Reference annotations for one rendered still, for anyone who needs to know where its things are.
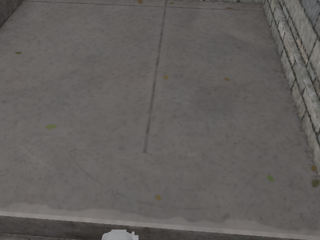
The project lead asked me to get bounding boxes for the robot left thigh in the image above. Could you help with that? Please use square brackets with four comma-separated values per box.
[103, 229, 139, 240]

